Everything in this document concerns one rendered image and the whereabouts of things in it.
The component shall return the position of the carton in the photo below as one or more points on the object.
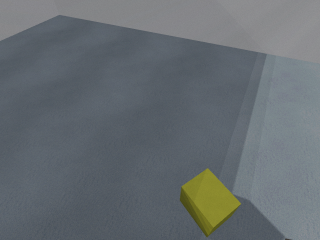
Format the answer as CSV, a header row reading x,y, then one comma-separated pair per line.
x,y
208,201

